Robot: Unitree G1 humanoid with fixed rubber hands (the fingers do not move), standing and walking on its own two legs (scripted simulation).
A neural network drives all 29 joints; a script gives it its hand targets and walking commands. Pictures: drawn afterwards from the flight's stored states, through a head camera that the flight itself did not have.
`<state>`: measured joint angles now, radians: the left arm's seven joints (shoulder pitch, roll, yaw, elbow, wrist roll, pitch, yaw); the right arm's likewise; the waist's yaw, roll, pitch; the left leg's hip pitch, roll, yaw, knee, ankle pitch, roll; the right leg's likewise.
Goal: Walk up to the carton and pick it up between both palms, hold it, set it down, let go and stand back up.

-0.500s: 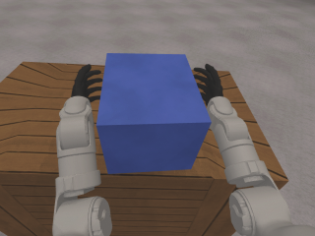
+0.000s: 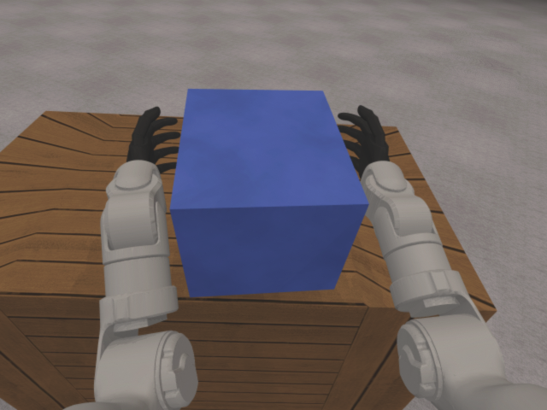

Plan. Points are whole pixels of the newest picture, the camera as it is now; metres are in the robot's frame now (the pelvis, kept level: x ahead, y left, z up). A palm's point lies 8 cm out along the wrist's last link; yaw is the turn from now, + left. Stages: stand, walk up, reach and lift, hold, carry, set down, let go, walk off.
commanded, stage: hold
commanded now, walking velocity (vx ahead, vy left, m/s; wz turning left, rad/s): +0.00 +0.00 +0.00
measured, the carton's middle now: (260, 188) +0.40 +0.01 +0.14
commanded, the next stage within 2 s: set down in 1.88 s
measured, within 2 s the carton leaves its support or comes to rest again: neither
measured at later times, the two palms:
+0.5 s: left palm (146, 164) +0.36 +0.16 +0.21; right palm (374, 160) +0.37 -0.15 +0.21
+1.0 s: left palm (144, 162) +0.36 +0.17 +0.22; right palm (373, 167) +0.37 -0.14 +0.20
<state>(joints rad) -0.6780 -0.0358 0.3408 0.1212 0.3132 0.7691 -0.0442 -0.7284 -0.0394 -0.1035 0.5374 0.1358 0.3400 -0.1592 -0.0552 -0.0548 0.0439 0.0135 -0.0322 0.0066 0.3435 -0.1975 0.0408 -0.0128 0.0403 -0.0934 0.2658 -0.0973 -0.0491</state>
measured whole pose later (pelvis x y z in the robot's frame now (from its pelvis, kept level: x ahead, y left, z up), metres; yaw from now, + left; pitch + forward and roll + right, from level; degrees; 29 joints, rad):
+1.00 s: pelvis +0.00 +0.00 +0.00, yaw +0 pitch -11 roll -1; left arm -0.68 -0.04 0.33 0.07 0.35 0.81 -0.06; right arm -0.71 -0.04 -0.10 0.54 0.12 0.31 -0.14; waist -0.07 -0.05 0.08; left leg 0.05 -0.03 0.01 0.35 -0.21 0.04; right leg 0.03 0.04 -0.09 0.26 -0.10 -0.05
